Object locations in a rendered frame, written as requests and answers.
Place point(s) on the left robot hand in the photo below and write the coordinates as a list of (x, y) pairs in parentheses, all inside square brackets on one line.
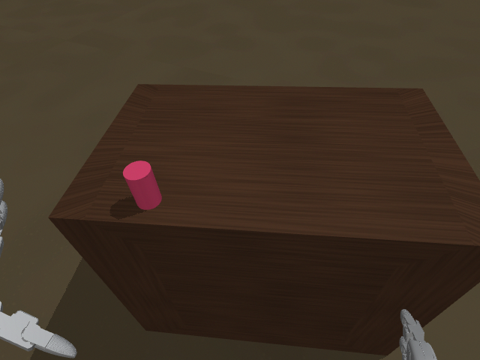
[(22, 329)]

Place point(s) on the can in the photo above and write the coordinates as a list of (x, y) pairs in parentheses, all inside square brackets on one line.
[(142, 183)]

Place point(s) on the right robot hand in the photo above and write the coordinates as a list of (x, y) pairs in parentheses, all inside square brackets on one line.
[(412, 344)]

